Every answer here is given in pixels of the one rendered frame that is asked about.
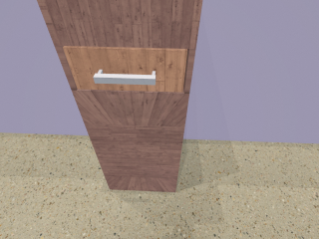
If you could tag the handle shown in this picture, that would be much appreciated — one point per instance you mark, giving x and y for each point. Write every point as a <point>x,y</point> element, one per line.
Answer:
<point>125,79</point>

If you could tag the drawer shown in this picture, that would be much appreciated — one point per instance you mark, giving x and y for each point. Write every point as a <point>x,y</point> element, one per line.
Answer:
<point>168,63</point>

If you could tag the cabinet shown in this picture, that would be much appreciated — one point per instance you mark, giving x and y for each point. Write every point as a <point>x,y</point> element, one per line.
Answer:
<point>137,135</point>

